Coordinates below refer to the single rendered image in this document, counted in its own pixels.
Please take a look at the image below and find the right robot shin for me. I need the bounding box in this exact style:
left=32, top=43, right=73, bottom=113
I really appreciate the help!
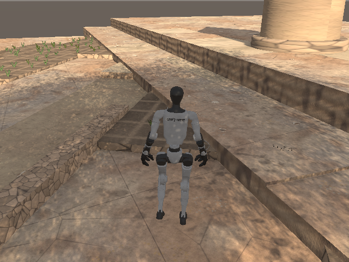
left=180, top=182, right=189, bottom=218

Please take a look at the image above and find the robot right upper arm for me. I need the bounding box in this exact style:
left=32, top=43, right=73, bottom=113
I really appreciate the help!
left=187, top=111, right=202, bottom=141

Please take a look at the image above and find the robot left upper arm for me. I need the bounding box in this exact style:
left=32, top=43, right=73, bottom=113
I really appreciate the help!
left=149, top=110, right=165, bottom=140

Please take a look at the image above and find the left robot hand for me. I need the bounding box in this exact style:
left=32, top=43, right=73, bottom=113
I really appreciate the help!
left=141, top=153, right=154, bottom=166

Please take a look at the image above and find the left robot forearm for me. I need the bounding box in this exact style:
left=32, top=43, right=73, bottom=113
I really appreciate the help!
left=142, top=131, right=154, bottom=155

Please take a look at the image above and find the right robot forearm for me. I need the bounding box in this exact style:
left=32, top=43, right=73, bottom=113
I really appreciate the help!
left=196, top=133, right=207, bottom=156

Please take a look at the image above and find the right robot hand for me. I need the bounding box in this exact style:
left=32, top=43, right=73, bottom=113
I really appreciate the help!
left=195, top=154, right=208, bottom=167

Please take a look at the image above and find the robot torso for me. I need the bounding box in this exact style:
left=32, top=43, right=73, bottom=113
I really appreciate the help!
left=163, top=107, right=188, bottom=164

